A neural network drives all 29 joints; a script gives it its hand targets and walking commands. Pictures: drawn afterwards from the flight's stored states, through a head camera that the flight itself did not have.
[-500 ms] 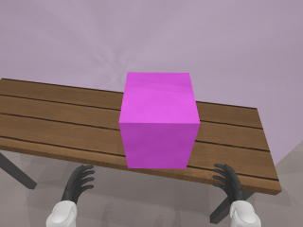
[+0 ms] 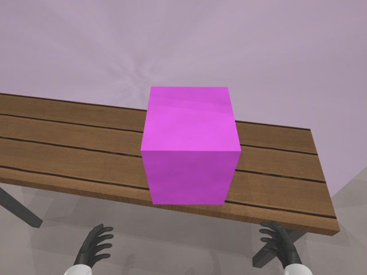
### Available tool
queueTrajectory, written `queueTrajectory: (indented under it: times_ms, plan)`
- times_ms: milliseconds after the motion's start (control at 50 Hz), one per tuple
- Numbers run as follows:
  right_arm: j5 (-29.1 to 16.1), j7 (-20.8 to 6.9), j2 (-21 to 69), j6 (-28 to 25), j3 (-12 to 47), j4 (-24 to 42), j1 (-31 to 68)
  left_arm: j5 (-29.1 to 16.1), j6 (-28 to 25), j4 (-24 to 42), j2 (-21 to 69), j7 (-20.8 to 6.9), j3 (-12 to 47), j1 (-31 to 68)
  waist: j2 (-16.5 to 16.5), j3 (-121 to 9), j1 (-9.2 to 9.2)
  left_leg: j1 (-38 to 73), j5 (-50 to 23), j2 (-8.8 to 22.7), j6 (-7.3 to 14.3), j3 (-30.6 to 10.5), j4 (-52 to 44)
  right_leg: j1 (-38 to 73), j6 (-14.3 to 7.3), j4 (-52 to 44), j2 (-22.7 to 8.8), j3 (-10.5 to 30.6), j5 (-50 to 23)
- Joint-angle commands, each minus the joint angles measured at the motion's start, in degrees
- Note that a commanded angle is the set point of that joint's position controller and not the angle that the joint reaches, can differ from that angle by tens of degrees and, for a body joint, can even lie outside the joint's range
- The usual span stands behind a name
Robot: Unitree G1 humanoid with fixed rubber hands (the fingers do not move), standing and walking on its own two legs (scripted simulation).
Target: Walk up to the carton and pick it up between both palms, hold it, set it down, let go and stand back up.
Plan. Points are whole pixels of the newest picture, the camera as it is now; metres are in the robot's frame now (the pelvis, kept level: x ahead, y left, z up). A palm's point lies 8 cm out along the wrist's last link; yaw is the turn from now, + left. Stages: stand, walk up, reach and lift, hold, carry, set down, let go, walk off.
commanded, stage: set down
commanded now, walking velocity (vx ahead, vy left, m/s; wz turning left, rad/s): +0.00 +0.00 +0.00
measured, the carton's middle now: (188, 147) +0.42 +0.01 +0.00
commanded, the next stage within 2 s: let go in 0.22 s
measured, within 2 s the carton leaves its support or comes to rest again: neither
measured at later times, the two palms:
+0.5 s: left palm (93, 268) +0.15 +0.22 -0.08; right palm (301, 273) +0.14 -0.23 -0.08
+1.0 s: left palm out of the picture +0.06 +0.27 -0.11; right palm out of the picture +0.08 -0.23 -0.13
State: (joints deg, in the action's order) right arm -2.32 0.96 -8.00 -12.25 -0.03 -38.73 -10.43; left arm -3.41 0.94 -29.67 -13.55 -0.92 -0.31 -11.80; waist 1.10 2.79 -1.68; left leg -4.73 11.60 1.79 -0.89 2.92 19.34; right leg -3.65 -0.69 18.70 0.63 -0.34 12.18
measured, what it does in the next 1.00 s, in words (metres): stands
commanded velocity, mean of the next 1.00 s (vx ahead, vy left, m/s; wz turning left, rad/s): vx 0.00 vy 0.00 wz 0.00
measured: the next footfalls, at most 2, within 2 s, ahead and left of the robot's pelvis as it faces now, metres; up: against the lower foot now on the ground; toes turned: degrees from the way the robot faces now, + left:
none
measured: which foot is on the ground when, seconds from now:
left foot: down 0.00-1.00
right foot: down 0.00-1.00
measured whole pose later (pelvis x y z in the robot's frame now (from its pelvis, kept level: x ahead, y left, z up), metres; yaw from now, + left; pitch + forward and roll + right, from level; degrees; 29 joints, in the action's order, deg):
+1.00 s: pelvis -0.02 +0.00 -0.01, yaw +6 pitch +1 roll -1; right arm 2.4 -2.1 -12.0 0.1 -2.7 -43.6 -18.3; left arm 2.5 1.2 -40.0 -13.6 0.1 -2.8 -15.6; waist -0.4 -0.8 -0.9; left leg -17.1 14.9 0.1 -0.4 -2.5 31.5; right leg -13.0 -0.5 29.3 -1.1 -5.7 16.8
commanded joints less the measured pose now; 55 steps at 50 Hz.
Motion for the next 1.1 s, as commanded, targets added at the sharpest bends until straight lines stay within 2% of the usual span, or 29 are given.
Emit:
queueTrajectory:
  times_ms: [0,180,340,420,640,660,680,700,720,740,760,780,840,880,1000,1080]
  plan:
    - [0.6,-0.1,-5.5,-2.1,-1.7,5.9,4.3,0.9,-0.7,8.0,-5.7,0.5,-2.3,4.7,-2.1,-5.6,0.16,7.4,-16.9,-1.7,-1.2,1.0,0.5,-4.9,-0.2,-4.0,0.4,-0.6,-7.5]
    - [2.3,-0.8,-6.4,-1.1,-2.3,3.3,4.0,2.6,2.5,6.8,-4.7,1.0,-2.5,4.1,-2.1,-4.8,0.52,7.2,-15.9,-1.7,-1.1,1.1,0.7,-5.2,-0.2,-3.7,0.5,-1.2,-7.1]
    - [4.1,-2.1,-7.8,-2.1,-4.5,1.5,5.8,2.2,3.4,8.3,-4.6,2.5,-0.9,6.4,-1.3,-5.6,1.83,6.1,-11.3,-0.9,-0.7,1.1,1.2,-6.7,-0.3,-2.1,0.4,-1.3,-7.0]
    - [3.6,-2.2,-7.7,-2.1,-3.7,1.2,5.1,2.6,3.5,6.7,-4.5,2.3,-1.5,5.5,-0.7,-5.6,1.50,6.1,-11.3,-1.6,-0.6,1.3,1.2,-5.6,0.1,-2.0,0.0,-0.7,-9.4]
    - [3.7,-2.2,-8.1,-0.9,-3.5,2.8,5.0,3.1,4.5,6.0,-4.1,2.2,-1.8,6.6,-0.7,-4.3,1.27,6.0,-9.2,-1.6,-0.3,1.7,0.6,-6.6,0.0,-2.3,0.0,-0.4,-7.6]
    - [3.5,-2.1,-10.1,-1.0,-5.4,7.1,3.9,1.8,4.3,7.9,-1.8,2.0,-0.9,4.7,1.0,-6.3,-1.45,2.3,-9.1,-3.0,-1.3,2.3,2.7,-4.5,0.5,-0.5,0.0,-0.2,-7.3]
    - [3.4,-1.8,-9.8,-0.6,-4.8,7.0,3.0,2.0,4.7,7.0,-2.7,1.7,-1.0,4.8,-0.1,-5.7,0.08,2.8,-8.3,-2.8,-1.3,2.4,2.5,-5.3,0.3,-0.3,0.1,0.0,-8.0]
    - [3.3,-1.7,-9.7,-0.4,-4.9,7.2,3.1,2.0,4.7,7.8,-3.1,1.5,-1.5,5.5,0.1,-5.2,-0.44,2.1,-8.2,-2.9,-1.3,2.3,2.9,-5.6,0.4,-0.1,0.0,-0.1,-7.6]
    - [3.2,-1.7,-9.6,-0.3,-4.9,7.3,2.8,2.1,4.8,7.7,-3.2,1.5,-1.3,5.5,0.0,-4.9,-0.08,2.4,-7.8,-2.7,-1.3,2.2,3.0,-6.2,0.3,0.1,0.0,-0.2,-7.5]
    - [3.6,-1.6,-10.3,6.4,-4.7,0.1,-5.5,10.0,1.4,1.7,-9.0,1.7,-4.3,1.6,-4.7,-3.5,1.15,-11.6,-23.9,5.4,0.7,-5.8,4.9,-1.6,1.3,6.3,-4.4,0.5,-8.2]
    - [3.7,-1.7,-12.0,9.0,-4.9,1.1,-5.7,9.2,-0.1,1.6,-8.5,1.6,-4.6,-3.0,-6.7,-6.6,-1.06,-9.2,-24.7,5.8,1.6,-6.3,6.6,-1.9,1.7,7.1,-4.9,1.1,-9.9]
    - [3.6,-2.1,-11.1,10.3,-4.8,1.9,-5.3,8.1,-0.9,0.1,-7.2,1.1,-4.1,-2.4,-5.1,-7.6,0.12,-10.9,-21.3,4.9,1.6,-6.1,7.7,-2.1,1.4,7.8,-4.9,0.9,-9.2]
    - [4.0,-2.8,-10.3,11.0,-4.5,2.3,-4.4,5.9,-1.2,-1.3,-4.9,0.7,-3.6,-0.8,-0.2,-8.7,0.36,-13.2,-10.4,1.9,0.8,-5.7,9.3,-4.1,-0.6,6.0,-6.5,1.8,-5.4]
    - [4.6,-3.0,-9.8,10.9,-4.3,2.0,-4.8,6.0,-1.1,-2.2,-5.4,1.0,-3.8,-0.6,1.2,-6.2,0.65,-14.5,-6.9,1.1,0.5,-6.3,9.6,-6.7,-1.6,4.0,-7.6,2.7,-1.4]
    - [4.7,-2.4,-11.2,10.5,-4.5,-0.3,-7.6,5.7,-1.7,-6.3,-5.4,1.6,-4.1,-3.0,-2.3,-6.2,0.56,-14.4,-10.2,1.8,2.1,-10.2,7.5,-7.1,-0.9,5.4,-6.1,-0.5,3.0]
    - [4.5,-1.8,-10.9,10.7,-4.3,-1.5,-9.2,5.6,-1.8,-9.2,-5.5,1.8,-4.1,-5.3,-2.9,-4.8,0.50,-16.1,-5.5,1.8,2.8,-12.1,5.4,-7.2,-0.7,5.2,-6.2,-1.0,4.9]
